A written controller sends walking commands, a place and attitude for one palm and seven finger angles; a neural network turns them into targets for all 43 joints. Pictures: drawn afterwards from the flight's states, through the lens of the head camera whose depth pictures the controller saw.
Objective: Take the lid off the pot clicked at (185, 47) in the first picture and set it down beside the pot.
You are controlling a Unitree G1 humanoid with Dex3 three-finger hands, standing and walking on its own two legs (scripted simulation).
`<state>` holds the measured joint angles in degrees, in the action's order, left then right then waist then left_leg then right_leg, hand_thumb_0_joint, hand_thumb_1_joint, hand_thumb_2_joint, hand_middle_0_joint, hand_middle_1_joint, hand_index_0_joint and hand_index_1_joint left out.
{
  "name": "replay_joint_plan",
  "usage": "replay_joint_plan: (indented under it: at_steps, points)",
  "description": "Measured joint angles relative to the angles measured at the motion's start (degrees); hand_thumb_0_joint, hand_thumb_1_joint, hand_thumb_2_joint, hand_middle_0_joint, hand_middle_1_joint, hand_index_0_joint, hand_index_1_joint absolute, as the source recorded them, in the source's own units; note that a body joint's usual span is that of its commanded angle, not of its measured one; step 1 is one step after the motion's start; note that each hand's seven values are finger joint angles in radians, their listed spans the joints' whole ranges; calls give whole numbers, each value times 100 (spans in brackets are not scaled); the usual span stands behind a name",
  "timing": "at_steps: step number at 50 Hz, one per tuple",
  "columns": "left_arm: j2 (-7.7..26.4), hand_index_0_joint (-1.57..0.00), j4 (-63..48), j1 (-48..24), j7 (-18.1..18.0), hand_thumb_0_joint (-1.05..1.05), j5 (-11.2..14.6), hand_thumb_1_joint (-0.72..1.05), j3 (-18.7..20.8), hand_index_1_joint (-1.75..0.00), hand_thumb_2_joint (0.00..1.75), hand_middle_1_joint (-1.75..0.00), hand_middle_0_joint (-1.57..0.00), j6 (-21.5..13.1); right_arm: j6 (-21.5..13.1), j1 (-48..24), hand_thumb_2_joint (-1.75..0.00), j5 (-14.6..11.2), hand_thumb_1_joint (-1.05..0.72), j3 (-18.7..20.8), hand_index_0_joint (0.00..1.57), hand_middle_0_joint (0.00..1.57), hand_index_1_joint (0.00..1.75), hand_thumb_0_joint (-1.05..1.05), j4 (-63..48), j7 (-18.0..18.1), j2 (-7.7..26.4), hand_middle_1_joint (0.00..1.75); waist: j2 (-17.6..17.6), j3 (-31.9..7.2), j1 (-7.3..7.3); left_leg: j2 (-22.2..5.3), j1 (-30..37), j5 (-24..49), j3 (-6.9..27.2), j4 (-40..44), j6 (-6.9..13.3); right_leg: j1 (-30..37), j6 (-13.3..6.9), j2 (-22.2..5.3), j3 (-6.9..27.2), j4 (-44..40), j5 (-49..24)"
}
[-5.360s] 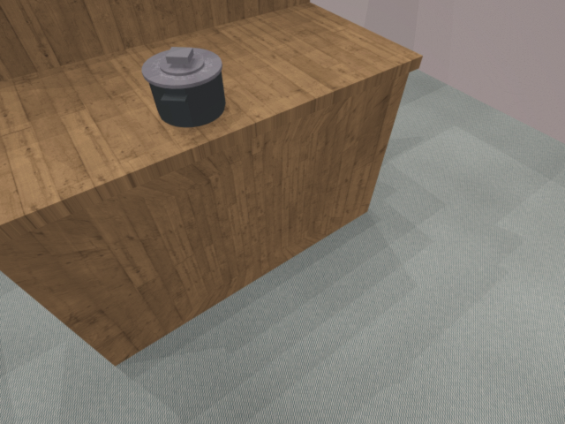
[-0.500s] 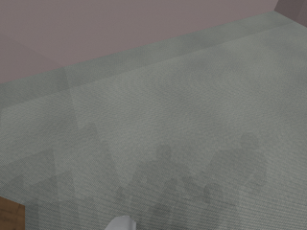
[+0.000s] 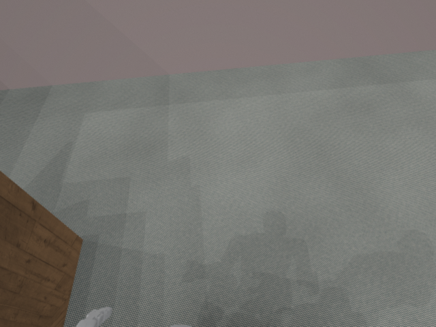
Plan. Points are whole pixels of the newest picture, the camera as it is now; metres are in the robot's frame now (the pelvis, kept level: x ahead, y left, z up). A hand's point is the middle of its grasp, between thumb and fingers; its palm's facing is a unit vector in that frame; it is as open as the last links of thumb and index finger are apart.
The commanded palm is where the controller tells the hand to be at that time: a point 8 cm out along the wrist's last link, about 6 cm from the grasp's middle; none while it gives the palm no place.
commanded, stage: turn to face it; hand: left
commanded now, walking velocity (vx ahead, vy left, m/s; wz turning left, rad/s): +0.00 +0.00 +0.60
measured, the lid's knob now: out of the picture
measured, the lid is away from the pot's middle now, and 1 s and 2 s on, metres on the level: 0.00 0.00 0.00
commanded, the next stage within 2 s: none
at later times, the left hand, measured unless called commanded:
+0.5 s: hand out of the picture -0.03 +0.24 -0.17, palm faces +0.35 -0.90 -0.25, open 7.4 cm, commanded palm none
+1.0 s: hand out of the picture -0.01 +0.19 -0.12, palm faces +0.57 -0.77 -0.29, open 7.4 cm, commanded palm none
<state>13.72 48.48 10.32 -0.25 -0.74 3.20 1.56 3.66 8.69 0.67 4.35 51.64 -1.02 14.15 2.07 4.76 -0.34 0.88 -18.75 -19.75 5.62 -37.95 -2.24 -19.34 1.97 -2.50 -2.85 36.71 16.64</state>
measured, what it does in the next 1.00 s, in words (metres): steps on the spot, turning left: left foot, then right foot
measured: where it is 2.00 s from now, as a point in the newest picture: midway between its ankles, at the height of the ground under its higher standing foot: outside the picture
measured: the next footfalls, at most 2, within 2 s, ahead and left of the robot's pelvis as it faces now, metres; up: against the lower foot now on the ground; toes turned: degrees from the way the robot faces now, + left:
left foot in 0.40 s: +0.00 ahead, +0.13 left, +0.00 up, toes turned +22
right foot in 0.80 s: +0.12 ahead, -0.09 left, +0.00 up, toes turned +27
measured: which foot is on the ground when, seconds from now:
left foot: up 0.00-0.38, down 0.40-0.80, up 0.82-1.00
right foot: down 0.00-0.40, up 0.42-0.78, down 0.80-1.00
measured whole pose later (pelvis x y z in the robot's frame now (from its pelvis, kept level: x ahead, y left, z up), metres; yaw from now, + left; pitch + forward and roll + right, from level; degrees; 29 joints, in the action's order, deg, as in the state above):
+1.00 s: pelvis +0.02 -0.03 +0.02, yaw +37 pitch -1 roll +2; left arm 11.0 48.5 11.1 -1.1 -1.1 1.2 1.0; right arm 5.1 10.3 0.9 5.5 53.4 -2.1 16.0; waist 1.5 4.9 -1.5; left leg -0.1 -27.6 -23.8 -0.2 -65.0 -3.9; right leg -12.7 -1.0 -5.6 -8.3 29.7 16.2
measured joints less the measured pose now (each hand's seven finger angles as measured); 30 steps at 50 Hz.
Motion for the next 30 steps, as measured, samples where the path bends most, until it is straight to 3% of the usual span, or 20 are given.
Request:
replay_joint_plan:
  at_steps: [3,5,7,11,17,20,23,26,30]
  points:
    - [-157,-20,-57,21,-33,0,-26,91,-92,-29,89,-29,-20,-66,84,63,-89,10,-91,94,20,21,30,1,69,-7,118,29,84,17,-37,100,-590,-792,-171,-1743,34,135,-292,-139,-278,-2,153]
    - [-233,-20,-56,67,-63,0,-41,91,-123,-29,89,-29,-20,-53,113,75,-89,27,-91,118,20,21,30,1,108,-49,170,29,64,34,-43,37,-836,-676,-399,-2566,-17,304,-318,-228,-407,-216,113]
    - [-269,-20,-29,109,-76,0,-57,90,-151,-29,89,-30,-20,-43,125,73,-90,28,-91,116,20,20,30,1,122,-86,181,29,-4,55,-61,-56,-896,-549,-588,-2775,-85,441,-310,-318,-525,-419,24]
    - [-266,-21,31,176,-67,0,-71,90,-192,-30,89,-30,-20,-36,154,42,-90,14,-91,85,20,20,30,1,138,-129,143,29,-159,93,-50,-208,-727,-480,-813,-2257,-162,605,-300,-462,-792,-665,-63]
    - [-119,-21,154,261,-41,0,-82,90,-134,-30,89,-30,-20,-6,100,-137,-90,-24,-91,-15,20,20,30,1,115,-129,53,29,-369,149,98,-275,-171,-540,-1071,-799,-104,586,-196,-649,-1180,-520,45]
    - [4,-21,216,375,-23,0,-34,90,-50,-30,89,-30,-20,54,-25,-147,-90,-13,-91,-60,20,20,30,1,-15,-135,54,29,-417,57,120,-271,313,332,-1151,451,65,390,-57,-782,-1359,10,320]
    - [182,-21,345,322,-35,0,-21,90,47,-30,89,-30,-20,247,-161,-180,-90,3,-91,-79,20,20,30,1,-80,-81,-43,29,-589,62,131,-131,165,137,-1064,191,373,-246,182,-669,-636,1513,1380]
    - [243,-20,417,199,-28,0,-12,91,101,-29,89,-29,-20,307,-192,-84,-89,17,-91,-106,20,20,30,1,-90,8,-96,29,-550,29,95,-66,243,164,-854,406,400,-706,274,-437,-157,2466,1121]
    - [236,-20,311,58,-3,0,4,91,91,-29,89,-29,-20,247,-158,18,-89,15,-91,-140,20,21,30,1,-23,34,-114,29,-459,14,88,32,401,442,-610,829,407,-862,348,-325,128,2395,717]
